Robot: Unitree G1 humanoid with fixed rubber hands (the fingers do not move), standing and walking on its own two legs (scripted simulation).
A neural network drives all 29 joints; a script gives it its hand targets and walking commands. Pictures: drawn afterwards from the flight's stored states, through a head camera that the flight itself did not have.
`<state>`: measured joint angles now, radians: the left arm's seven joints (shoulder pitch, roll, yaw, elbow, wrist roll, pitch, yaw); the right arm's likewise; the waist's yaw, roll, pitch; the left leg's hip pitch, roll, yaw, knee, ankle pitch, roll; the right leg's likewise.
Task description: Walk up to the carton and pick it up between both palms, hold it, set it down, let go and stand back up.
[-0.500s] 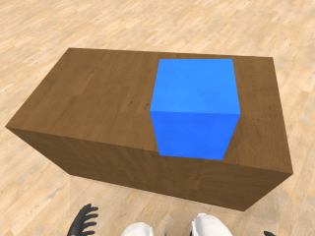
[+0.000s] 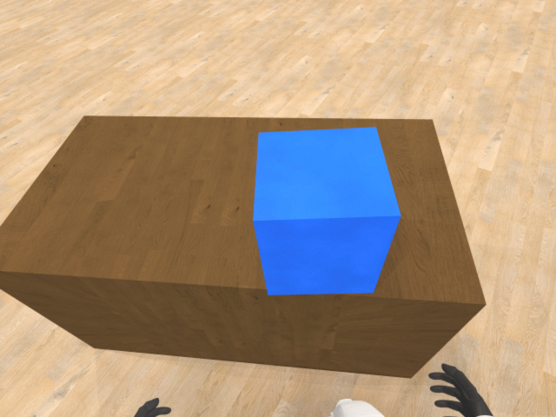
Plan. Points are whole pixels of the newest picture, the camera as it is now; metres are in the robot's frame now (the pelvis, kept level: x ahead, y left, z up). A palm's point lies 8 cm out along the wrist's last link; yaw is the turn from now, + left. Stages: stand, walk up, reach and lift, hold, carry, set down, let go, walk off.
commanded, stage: walk up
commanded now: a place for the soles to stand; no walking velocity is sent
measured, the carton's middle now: (318, 216) +0.46 -0.03 -0.04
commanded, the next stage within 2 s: none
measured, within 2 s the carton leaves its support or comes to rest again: neither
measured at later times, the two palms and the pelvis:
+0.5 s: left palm (141, 412) +0.14 +0.25 -0.10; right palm out of the picture +0.07 -0.26 -0.13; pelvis +0.01 +0.01 +0.00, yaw -6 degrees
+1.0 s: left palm (158, 391) +0.16 +0.23 -0.10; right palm out of the picture +0.06 -0.27 -0.13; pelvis +0.03 +0.00 +0.00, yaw -9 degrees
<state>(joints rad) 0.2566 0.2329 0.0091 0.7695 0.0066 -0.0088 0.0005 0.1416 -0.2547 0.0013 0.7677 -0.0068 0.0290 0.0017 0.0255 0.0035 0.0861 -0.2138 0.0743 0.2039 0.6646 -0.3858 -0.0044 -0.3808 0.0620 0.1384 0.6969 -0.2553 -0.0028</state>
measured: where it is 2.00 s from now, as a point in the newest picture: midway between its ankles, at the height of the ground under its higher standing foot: outside the picture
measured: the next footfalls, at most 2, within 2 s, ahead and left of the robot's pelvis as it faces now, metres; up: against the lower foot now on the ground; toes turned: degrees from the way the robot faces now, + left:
none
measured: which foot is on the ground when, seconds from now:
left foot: down 0.00-1.00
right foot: down 0.00-1.00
